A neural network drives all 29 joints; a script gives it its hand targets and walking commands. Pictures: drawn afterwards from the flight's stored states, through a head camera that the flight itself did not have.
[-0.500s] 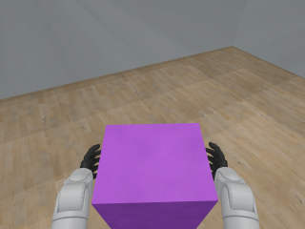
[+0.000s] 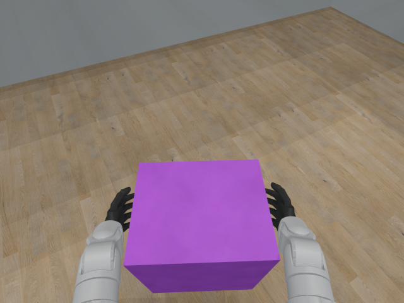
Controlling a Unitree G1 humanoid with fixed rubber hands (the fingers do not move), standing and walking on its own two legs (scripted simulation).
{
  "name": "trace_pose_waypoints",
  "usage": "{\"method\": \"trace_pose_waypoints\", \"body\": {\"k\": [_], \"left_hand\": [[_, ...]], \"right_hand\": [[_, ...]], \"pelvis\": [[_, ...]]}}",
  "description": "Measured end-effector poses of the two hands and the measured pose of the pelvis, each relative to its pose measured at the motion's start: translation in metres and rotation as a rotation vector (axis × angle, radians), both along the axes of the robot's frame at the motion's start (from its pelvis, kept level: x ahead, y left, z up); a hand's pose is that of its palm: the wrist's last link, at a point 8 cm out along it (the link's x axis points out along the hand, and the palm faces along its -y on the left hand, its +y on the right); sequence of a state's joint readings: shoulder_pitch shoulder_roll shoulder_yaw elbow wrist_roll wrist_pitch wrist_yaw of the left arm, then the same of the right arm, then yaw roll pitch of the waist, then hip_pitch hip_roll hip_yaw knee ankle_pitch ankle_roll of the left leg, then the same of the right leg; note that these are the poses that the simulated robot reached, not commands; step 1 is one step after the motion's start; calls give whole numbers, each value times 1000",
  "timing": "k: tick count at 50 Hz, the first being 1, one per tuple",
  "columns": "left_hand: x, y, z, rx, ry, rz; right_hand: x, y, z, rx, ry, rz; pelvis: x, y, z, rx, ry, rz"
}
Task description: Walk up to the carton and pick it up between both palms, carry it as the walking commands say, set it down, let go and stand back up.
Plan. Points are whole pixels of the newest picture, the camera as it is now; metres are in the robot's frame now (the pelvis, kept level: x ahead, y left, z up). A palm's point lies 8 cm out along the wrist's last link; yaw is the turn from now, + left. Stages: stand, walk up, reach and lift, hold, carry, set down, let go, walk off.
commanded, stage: set down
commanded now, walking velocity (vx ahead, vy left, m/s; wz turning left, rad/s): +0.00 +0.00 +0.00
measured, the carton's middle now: (201, 232) +0.30 +0.03 -0.09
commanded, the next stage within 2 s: none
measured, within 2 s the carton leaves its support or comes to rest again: neither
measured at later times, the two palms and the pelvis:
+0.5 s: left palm (125, 225) +0.30 +0.22 -0.11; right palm (268, 225) +0.34 -0.13 -0.11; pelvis -0.03 +0.00 -0.05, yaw -1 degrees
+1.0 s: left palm (140, 226) +0.34 +0.20 -0.20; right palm (263, 226) +0.37 -0.14 -0.20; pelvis -0.04 +0.00 -0.12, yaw -1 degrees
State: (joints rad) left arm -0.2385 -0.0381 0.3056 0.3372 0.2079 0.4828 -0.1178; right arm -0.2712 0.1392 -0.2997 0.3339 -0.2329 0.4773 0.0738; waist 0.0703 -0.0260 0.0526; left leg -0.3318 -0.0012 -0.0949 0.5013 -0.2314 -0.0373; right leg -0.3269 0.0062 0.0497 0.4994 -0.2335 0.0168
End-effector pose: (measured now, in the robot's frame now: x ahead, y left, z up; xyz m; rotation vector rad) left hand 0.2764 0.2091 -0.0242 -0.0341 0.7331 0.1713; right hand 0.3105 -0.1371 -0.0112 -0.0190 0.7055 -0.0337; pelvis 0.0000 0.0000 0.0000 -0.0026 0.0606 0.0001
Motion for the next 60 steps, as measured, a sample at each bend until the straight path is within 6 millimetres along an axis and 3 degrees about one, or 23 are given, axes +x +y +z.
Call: {"method": "trace_pose_waypoints", "body": {"k": [14, 29, 43, 53, 60], "left_hand": [[10, 0, -48, 28, 60, -15], [33, 7, -99, 11, 49, -6], [57, 2, -154, 6, 31, 13], [66, -8, -190, 7, 22, 7], [72, -5, -210, 19, 16, 13]], "right_hand": [[9, 0, -61, 19, 58, 1], [30, 7, -110, 26, 48, -17], [55, 2, -165, 27, 29, -15], [59, -8, -201, 37, 20, -37], [67, -4, -224, 41, 14, -35]], "pelvis": [[-14, -5, -20, 4, 208, -20], [-35, 1, -54, 1, 400, -14], [-37, 2, -96, 3, 578, -15], [-42, -3, -126, 3, 666, -17], [-51, -5, -150, 12, 689, -18]]}}
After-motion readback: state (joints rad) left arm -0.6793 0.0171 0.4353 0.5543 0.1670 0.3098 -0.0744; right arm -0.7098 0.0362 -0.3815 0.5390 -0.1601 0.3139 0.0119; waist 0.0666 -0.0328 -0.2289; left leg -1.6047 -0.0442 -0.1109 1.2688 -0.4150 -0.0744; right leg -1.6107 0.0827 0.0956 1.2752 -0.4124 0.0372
